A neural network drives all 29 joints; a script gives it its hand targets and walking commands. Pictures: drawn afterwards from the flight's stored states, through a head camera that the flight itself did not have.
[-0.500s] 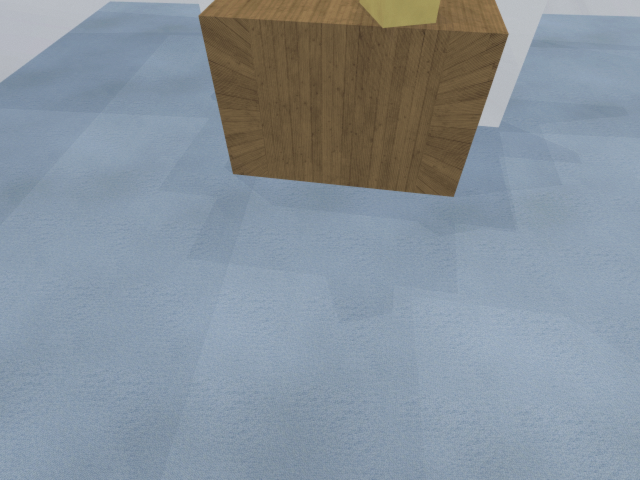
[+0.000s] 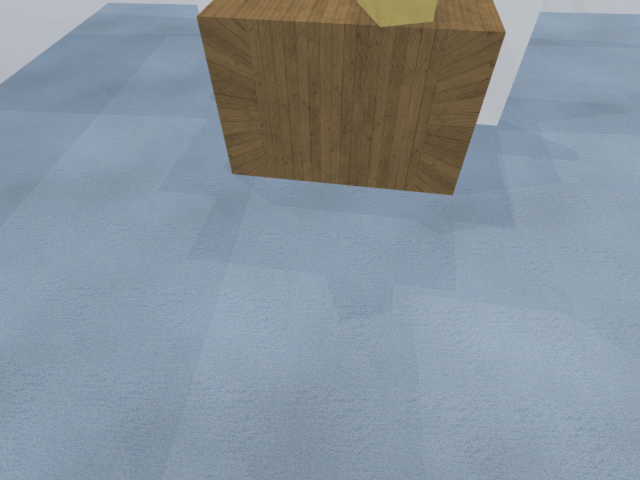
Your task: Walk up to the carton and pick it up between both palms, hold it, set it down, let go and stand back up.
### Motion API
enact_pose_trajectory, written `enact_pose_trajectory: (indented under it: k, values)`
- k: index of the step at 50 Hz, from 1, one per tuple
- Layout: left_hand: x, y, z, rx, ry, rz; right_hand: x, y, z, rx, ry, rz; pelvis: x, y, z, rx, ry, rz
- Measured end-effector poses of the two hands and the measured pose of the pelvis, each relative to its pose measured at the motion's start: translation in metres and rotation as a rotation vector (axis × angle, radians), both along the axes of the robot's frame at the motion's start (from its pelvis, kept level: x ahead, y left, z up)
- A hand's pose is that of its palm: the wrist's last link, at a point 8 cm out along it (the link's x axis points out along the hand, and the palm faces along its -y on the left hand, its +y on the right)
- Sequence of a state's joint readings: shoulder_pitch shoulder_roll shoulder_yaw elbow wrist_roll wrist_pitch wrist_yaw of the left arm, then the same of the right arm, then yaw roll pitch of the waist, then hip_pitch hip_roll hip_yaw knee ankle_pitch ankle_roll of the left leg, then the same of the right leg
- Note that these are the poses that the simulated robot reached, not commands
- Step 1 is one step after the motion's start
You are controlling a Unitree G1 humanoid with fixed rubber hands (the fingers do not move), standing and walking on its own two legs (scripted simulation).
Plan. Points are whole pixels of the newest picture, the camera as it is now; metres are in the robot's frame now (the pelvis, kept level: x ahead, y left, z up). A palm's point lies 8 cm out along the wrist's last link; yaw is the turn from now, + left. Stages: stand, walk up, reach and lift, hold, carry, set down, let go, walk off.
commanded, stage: stand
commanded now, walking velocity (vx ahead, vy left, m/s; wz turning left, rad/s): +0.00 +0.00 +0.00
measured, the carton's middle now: out of the picture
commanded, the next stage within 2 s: walk up in 0.12 s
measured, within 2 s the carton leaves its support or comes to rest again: neither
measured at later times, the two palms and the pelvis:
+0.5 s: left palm out of the picture +0.07 +0.24 -0.11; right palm out of the picture +0.00 -0.30 -0.12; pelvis +0.01 -0.03 +0.00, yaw -3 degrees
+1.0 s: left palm (172, 435) +0.20 +0.22 -0.06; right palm (597, 349) +0.33 -0.39 -0.07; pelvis +0.18 -0.10 +0.00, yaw -3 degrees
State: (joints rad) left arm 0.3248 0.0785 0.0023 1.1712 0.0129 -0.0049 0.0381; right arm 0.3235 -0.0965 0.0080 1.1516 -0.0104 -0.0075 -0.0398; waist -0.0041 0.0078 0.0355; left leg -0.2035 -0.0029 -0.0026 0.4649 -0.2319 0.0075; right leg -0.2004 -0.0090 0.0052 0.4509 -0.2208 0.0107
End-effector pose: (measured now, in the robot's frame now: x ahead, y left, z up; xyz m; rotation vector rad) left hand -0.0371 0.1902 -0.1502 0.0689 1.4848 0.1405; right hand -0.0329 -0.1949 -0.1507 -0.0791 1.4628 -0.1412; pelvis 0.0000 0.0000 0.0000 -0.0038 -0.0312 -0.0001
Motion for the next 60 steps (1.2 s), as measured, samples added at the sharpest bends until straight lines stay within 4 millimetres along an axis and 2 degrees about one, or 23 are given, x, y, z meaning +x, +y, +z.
enact_pose_trajectory:
  k: [14,17,19,21,25,28,30,32,35,38,40,44,48,52,55,58,60]
  values:
    - [-0.003,-0.002,0.0,-0.002,-0.001,0.01,0.0,-0.007,0.001,-0.013,-0.003,-0.001,0.0,-0.002,0.0,0.0,0.008,-0.002]
    - [0.003,0.001,0.002,0.0,-0.027,0.001,0.003,-0.013,0.003,-0.023,-0.034,-0.009,0.001,-0.003,0.0,0.004,0.007,-0.01]
    - [0.017,0.013,0.005,0.027,-0.083,-0.031,0.01,-0.029,0.006,-0.056,-0.103,-0.022,0.003,-0.005,-0.002,0.009,0.008,-0.025]
    - [0.042,0.029,0.012,0.071,-0.149,-0.086,0.016,-0.052,0.012,-0.106,-0.166,-0.038,0.004,-0.01,-0.003,0.012,0.005,-0.037]
    - [0.107,0.054,0.035,0.17,-0.312,-0.181,0.029,-0.106,0.026,-0.208,-0.242,-0.037,0.013,-0.029,-0.003,0.026,0.0,-0.057]
    - [0.154,0.056,0.058,0.226,-0.422,-0.237,0.049,-0.151,0.034,-0.267,-0.298,-0.017,0.025,-0.046,-0.006,0.028,-0.008,-0.078]
    - [0.179,0.051,0.069,0.265,-0.486,-0.266,0.071,-0.181,0.034,-0.295,-0.345,-0.005,0.037,-0.06,-0.012,0.021,-0.015,-0.091]
    - [0.194,0.047,0.07,0.317,-0.54,-0.291,0.099,-0.208,0.029,-0.312,-0.393,0.022,0.047,-0.077,-0.027,0.016,-0.014,-0.092]
    - [0.194,0.033,0.067,0.347,-0.547,-0.271,0.155,-0.223,0.032,-0.303,-0.487,0.052,0.058,-0.09,-0.033,-0.018,-0.015,-0.086]
    - [0.186,0.019,0.075,0.348,-0.509,-0.26,0.212,-0.219,0.052,-0.264,-0.605,0.107,0.076,-0.095,-0.022,-0.024,-0.022,-0.077]
    - [0.187,0.012,0.082,0.345,-0.498,-0.245,0.241,-0.213,0.064,-0.23,-0.643,0.148,0.091,-0.099,-0.013,-0.019,-0.027,-0.07]
    - [0.198,0.008,0.091,0.338,-0.476,-0.222,0.287,-0.205,0.076,-0.181,-0.646,0.21,0.123,-0.104,-0.002,-0.011,-0.027,-0.06]
    - [0.219,0.017,0.091,0.337,-0.423,-0.219,0.332,-0.201,0.081,-0.169,-0.635,0.238,0.161,-0.102,0.0,-0.01,-0.019,-0.054]
    - [0.25,0.034,0.081,0.339,-0.357,-0.212,0.388,-0.193,0.08,-0.185,-0.629,0.265,0.209,-0.094,-0.007,-0.016,-0.005,-0.041]
    - [0.279,0.05,0.064,0.334,-0.305,-0.193,0.441,-0.182,0.077,-0.21,-0.64,0.295,0.251,-0.083,-0.018,-0.021,0.005,-0.031]
    - [0.318,0.065,0.04,0.317,-0.267,-0.174,0.492,-0.168,0.068,-0.251,-0.657,0.337,0.292,-0.07,-0.035,0.003,0.006,-0.017]
    - [0.353,0.069,0.031,0.295,-0.28,-0.158,0.512,-0.163,0.065,-0.273,-0.66,0.338,0.312,-0.063,-0.039,0.005,0.0,-0.011]
